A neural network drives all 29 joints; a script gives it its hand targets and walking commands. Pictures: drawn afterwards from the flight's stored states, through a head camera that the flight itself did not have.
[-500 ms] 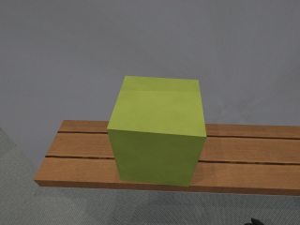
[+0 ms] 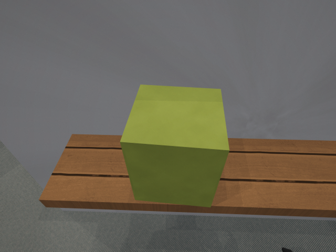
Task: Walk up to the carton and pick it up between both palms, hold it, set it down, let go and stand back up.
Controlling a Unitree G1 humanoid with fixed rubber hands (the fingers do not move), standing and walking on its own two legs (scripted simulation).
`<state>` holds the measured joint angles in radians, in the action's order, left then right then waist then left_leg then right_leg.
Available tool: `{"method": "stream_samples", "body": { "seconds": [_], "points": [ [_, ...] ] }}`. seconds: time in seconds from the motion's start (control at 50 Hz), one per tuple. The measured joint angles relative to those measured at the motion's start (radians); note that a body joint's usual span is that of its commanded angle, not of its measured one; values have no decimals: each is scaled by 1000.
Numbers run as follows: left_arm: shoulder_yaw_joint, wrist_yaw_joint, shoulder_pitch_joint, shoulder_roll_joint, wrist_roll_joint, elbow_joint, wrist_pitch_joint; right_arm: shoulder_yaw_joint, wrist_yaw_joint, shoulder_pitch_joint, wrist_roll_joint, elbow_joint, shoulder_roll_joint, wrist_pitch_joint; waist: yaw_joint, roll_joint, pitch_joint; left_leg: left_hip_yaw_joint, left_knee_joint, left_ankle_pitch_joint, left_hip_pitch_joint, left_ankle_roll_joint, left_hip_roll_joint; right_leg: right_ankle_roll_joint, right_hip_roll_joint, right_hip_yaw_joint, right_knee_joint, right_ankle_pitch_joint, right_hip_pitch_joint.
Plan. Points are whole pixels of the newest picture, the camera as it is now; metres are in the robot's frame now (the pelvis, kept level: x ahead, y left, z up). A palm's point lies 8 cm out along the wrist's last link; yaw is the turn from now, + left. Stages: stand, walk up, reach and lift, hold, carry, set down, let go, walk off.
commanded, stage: stand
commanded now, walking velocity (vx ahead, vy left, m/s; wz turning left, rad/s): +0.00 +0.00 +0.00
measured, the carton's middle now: (176, 146) +0.39 -0.03 +0.05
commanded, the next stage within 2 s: none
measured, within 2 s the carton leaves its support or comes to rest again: neither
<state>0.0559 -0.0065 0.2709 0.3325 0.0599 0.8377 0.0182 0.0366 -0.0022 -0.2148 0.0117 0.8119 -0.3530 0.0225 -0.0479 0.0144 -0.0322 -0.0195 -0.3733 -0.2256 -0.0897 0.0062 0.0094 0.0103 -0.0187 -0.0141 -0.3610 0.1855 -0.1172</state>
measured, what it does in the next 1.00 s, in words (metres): stands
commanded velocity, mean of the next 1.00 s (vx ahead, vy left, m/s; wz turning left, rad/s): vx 0.00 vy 0.00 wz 0.00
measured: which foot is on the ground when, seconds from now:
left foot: down 0.00-1.00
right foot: down 0.00-1.00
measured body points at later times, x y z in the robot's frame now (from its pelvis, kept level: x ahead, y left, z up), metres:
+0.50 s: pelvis +0.00 +0.00 +0.00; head -0.01 +0.00 +0.45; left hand +0.10 +0.30 -0.11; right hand +0.11 -0.30 -0.10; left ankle -0.01 +0.12 -0.75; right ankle +0.01 -0.11 -0.75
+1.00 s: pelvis +0.00 +0.00 +0.00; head -0.01 +0.00 +0.45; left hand +0.09 +0.30 -0.11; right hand +0.10 -0.30 -0.11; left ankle -0.01 +0.12 -0.75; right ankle +0.01 -0.11 -0.75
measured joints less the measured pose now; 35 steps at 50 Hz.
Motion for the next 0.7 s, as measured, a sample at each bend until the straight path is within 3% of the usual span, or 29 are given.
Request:
{"method": "stream_samples", "body": {
  "seconds": [0.7],
  "points": [
    [0,1,-6,1,0,19,1,0,2,26,0,24,0,0,0,0,0,0,0,1,0,0,0,0,0,0,0,-1,0]
  ]
}}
